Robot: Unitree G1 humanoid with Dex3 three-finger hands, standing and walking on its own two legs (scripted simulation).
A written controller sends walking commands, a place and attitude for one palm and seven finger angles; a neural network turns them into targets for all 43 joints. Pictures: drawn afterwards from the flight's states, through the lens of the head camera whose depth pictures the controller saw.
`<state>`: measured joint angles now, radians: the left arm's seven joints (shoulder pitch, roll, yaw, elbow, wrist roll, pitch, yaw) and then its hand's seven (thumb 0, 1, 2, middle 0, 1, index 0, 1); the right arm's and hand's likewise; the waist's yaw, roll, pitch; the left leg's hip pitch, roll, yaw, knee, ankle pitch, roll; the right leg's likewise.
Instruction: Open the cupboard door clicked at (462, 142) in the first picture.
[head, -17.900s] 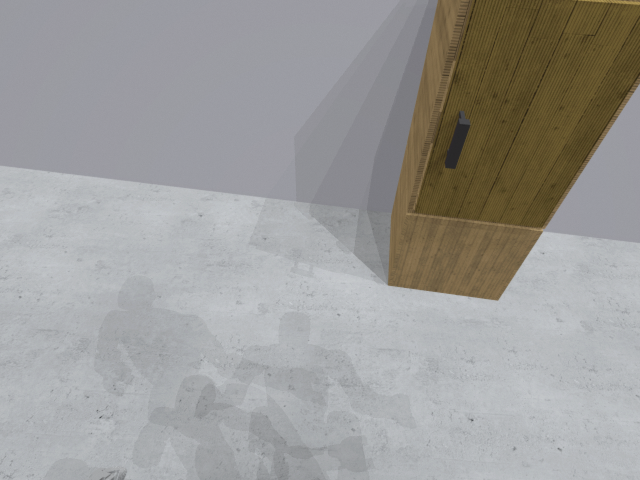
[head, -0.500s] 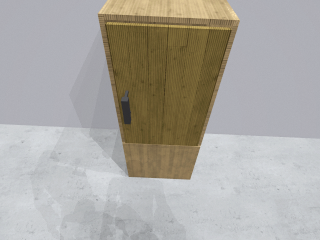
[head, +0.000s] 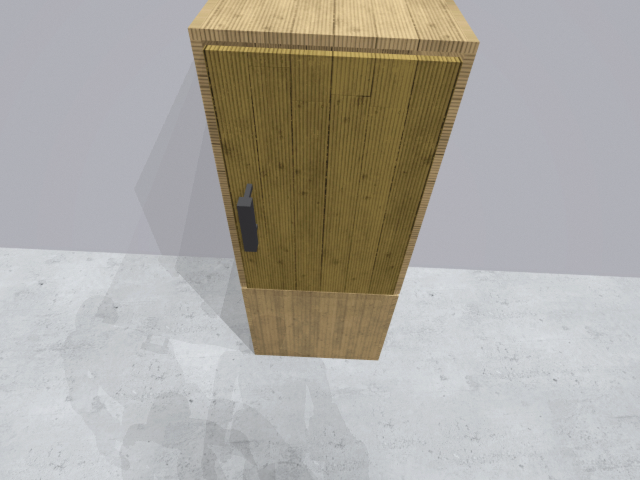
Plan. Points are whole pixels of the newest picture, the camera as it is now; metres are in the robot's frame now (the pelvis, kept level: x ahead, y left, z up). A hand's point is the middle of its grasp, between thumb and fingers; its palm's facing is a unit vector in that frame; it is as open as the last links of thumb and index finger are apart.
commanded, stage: raise the hand with hooked fingers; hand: left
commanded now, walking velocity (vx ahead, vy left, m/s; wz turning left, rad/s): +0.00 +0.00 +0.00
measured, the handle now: (250, 217) +0.59 +0.18 -0.06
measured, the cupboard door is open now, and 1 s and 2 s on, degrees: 0 0 0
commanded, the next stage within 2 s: none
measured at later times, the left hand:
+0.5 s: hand (192, 457) +0.17 +0.18 -0.09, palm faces +0.08 -1.00 +0.01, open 8.8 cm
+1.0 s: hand (157, 408) +0.22 +0.24 -0.07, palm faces +0.04 -1.00 -0.06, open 11.9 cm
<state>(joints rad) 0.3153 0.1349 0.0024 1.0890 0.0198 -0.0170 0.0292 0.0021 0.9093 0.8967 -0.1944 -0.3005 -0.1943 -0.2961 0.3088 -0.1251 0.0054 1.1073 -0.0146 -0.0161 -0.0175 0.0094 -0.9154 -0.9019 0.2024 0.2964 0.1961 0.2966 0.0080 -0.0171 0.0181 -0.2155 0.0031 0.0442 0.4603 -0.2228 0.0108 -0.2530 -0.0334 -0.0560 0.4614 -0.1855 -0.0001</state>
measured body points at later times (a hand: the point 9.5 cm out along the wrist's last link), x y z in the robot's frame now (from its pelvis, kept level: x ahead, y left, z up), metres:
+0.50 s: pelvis +0.00 -0.01 -0.11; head +0.06 +0.01 +0.34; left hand +0.16 +0.23 -0.09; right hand +0.26 -0.25 -0.12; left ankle +0.02 +0.11 -0.74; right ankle +0.04 -0.12 -0.74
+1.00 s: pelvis +0.00 +0.01 -0.11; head +0.09 +0.03 +0.33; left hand +0.21 +0.29 -0.06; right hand +0.17 -0.24 -0.19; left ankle +0.02 +0.11 -0.74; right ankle +0.04 -0.12 -0.74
